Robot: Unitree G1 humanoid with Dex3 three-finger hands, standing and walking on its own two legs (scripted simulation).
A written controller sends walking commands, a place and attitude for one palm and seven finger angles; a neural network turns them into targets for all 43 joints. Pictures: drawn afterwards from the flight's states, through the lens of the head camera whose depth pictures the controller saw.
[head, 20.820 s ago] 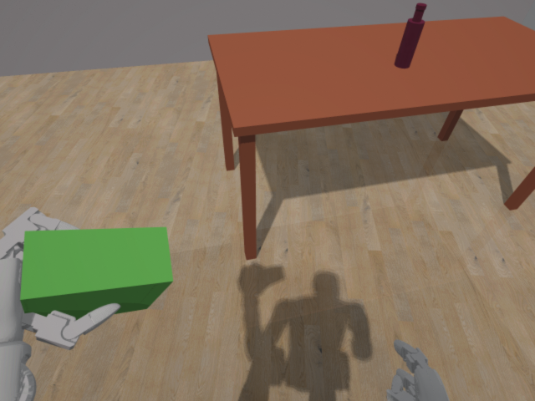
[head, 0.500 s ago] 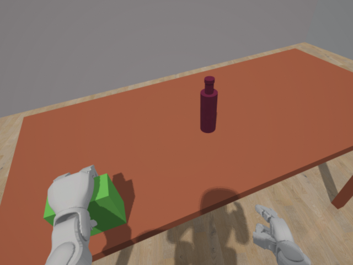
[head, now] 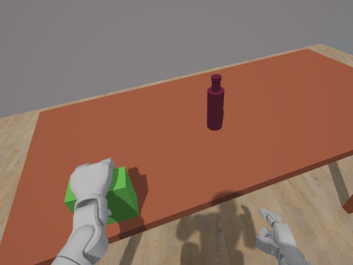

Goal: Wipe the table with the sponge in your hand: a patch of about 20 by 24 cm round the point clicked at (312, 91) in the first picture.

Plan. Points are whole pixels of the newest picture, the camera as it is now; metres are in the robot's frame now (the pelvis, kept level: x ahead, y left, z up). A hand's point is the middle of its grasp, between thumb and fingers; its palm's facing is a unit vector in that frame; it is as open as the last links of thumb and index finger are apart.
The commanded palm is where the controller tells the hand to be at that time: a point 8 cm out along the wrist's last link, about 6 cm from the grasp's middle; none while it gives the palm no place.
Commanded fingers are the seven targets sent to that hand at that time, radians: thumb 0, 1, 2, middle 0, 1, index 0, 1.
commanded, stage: slide across to the third lane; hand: left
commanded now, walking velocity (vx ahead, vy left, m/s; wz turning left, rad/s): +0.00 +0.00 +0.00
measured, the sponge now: (108, 203) +0.25 +0.24 +0.00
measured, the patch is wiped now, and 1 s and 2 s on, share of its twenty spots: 0.70 0.90 1.00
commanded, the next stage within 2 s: wipe forward along the third lane in 0.46 s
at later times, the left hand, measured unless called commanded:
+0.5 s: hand (116, 185) +0.28 +0.21 +0.05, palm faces +0.03 -0.04 -1.00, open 10.4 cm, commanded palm +0.25 +0.17 +0.10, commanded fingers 0.00 0.10 1.30 -1.20 -1.60 -1.20 -1.60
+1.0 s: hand (119, 175) +0.31 +0.21 +0.05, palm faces -0.04 -0.03 -1.00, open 10.4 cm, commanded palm +0.30 +0.20 +0.08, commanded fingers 0.00 0.10 1.30 -1.20 -1.60 -1.20 -1.60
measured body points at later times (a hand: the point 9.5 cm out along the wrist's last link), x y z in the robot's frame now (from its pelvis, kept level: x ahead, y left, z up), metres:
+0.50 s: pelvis -0.01 -0.01 +0.00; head -0.05 -0.06 +0.44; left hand +0.27 +0.20 +0.10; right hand +0.23 -0.21 -0.08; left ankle +0.03 +0.12 -0.73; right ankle +0.01 -0.09 -0.73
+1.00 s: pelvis -0.02 -0.02 -0.01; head -0.05 -0.07 +0.44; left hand +0.30 +0.21 +0.10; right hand +0.19 -0.24 -0.11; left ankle +0.03 +0.12 -0.73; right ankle +0.01 -0.09 -0.73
